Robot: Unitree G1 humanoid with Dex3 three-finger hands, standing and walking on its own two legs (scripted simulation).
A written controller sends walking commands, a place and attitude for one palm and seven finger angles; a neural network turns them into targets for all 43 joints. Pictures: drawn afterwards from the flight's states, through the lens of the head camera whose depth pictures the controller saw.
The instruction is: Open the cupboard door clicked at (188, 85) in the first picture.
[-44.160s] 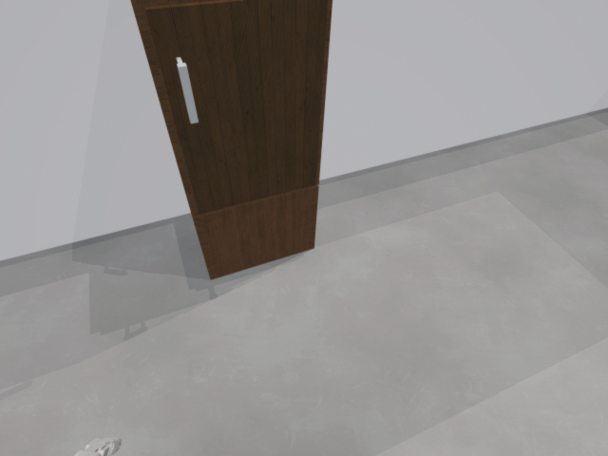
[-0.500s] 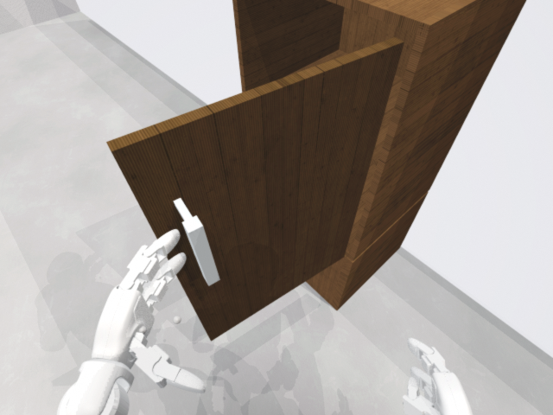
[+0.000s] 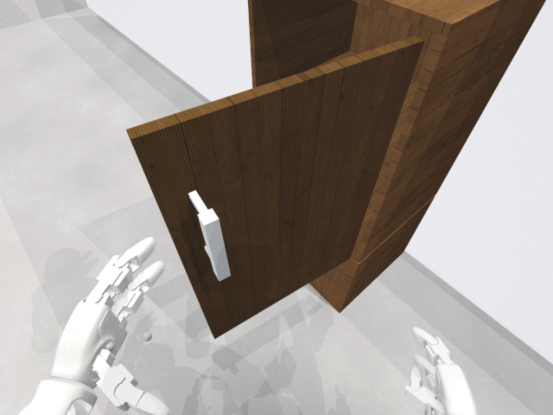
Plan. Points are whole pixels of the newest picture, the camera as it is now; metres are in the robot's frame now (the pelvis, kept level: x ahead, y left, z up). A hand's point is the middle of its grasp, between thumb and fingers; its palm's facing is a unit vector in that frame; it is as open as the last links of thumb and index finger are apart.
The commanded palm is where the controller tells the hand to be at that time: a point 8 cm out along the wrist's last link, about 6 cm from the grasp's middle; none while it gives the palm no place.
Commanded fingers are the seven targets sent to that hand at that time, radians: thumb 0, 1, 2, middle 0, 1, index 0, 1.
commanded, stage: draw the hand back to the body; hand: left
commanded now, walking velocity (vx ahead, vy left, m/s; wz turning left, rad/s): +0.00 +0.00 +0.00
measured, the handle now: (209, 238) +0.33 +0.12 +0.09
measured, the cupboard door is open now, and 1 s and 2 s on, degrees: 81 81 81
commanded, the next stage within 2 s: step back with the hand held close in 1.52 s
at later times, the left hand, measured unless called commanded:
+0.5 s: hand (91, 328) +0.19 +0.21 +0.14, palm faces +0.01 -0.98 -0.20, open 16.0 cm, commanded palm +0.15 +0.26 +0.15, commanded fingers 0.00 -0.19 0.44 -0.16 -0.30 -0.16 -0.30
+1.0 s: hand (34, 272) +0.22 +0.25 +0.19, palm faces +0.39 -0.82 -0.42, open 10.8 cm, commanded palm +0.17 +0.29 +0.20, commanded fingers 0.00 0.69 0.81 -0.19 -0.30 -0.19 -0.30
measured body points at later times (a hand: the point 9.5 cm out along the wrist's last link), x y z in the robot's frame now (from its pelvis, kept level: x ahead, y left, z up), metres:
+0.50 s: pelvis -0.01 +0.02 +0.02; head -0.02 +0.01 +0.47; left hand +0.18 +0.26 +0.15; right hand +0.18 -0.20 -0.03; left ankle -0.02 +0.11 -0.69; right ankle +0.01 -0.11 -0.69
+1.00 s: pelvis +0.02 +0.01 +0.05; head +0.01 -0.01 +0.50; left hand +0.19 +0.29 +0.21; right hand +0.20 -0.22 -0.03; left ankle -0.02 +0.11 -0.69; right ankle +0.01 -0.11 -0.69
